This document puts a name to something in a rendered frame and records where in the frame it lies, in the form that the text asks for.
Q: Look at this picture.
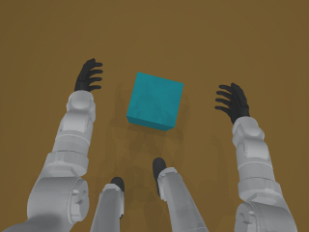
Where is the right robot forearm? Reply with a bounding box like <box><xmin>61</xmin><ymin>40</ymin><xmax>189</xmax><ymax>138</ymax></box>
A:
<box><xmin>232</xmin><ymin>116</ymin><xmax>297</xmax><ymax>232</ymax></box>

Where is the right robot upper arm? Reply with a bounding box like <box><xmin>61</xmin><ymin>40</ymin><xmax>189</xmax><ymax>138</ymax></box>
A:
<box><xmin>234</xmin><ymin>201</ymin><xmax>296</xmax><ymax>232</ymax></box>

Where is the right robot foot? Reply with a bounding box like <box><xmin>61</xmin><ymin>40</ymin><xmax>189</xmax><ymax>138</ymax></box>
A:
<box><xmin>153</xmin><ymin>158</ymin><xmax>167</xmax><ymax>196</ymax></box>

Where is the robot left shin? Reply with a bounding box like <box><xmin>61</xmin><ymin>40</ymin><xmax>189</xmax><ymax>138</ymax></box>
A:
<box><xmin>99</xmin><ymin>184</ymin><xmax>120</xmax><ymax>197</ymax></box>

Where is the left robot hand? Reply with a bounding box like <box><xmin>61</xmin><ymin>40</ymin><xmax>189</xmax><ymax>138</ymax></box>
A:
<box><xmin>74</xmin><ymin>58</ymin><xmax>103</xmax><ymax>92</ymax></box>

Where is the right robot hand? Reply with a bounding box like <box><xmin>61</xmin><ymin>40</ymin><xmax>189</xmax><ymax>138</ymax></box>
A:
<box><xmin>215</xmin><ymin>82</ymin><xmax>250</xmax><ymax>124</ymax></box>

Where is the carton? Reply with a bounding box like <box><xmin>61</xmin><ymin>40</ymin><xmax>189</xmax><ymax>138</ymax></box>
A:
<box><xmin>126</xmin><ymin>72</ymin><xmax>183</xmax><ymax>131</ymax></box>

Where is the left robot upper arm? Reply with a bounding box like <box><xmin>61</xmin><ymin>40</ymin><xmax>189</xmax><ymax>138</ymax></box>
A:
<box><xmin>2</xmin><ymin>176</ymin><xmax>90</xmax><ymax>232</ymax></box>

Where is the left robot forearm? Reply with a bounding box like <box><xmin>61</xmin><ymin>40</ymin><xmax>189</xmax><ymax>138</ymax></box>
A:
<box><xmin>27</xmin><ymin>90</ymin><xmax>96</xmax><ymax>217</ymax></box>

